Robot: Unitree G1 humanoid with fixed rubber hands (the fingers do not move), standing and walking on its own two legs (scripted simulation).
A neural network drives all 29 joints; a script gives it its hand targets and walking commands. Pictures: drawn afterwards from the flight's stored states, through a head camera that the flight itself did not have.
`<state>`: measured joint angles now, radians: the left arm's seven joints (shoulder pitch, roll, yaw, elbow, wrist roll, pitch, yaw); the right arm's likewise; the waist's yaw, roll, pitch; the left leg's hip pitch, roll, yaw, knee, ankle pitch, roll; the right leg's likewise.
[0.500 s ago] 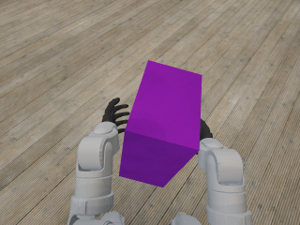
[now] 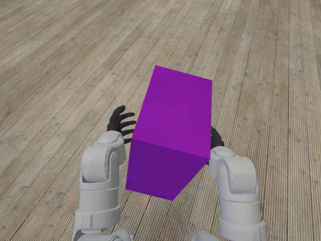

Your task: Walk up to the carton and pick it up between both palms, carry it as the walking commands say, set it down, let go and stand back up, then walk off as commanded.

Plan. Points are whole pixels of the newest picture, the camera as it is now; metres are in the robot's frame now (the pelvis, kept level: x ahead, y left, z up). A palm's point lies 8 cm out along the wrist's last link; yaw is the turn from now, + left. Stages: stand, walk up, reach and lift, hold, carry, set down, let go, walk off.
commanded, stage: carry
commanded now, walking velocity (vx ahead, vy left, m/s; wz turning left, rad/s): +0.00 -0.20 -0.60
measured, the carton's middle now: (164, 139) +0.36 +0.02 +0.02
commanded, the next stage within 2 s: none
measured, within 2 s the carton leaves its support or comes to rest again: neither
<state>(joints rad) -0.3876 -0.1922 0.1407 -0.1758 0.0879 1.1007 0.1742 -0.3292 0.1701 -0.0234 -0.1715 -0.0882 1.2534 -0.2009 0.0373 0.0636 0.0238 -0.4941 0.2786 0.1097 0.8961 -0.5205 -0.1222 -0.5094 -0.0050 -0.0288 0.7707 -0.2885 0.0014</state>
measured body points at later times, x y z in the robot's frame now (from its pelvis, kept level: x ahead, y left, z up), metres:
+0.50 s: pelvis -0.11 -0.13 +0.02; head -0.08 -0.14 +0.47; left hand +0.23 -0.08 +0.10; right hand +0.15 -0.30 +0.07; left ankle -0.03 +0.01 -0.70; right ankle -0.12 -0.32 -0.67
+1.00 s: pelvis -0.25 -0.23 +0.02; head -0.23 -0.23 +0.47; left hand +0.08 -0.24 +0.08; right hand -0.03 -0.45 +0.07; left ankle -0.18 -0.17 -0.70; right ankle -0.19 -0.35 -0.68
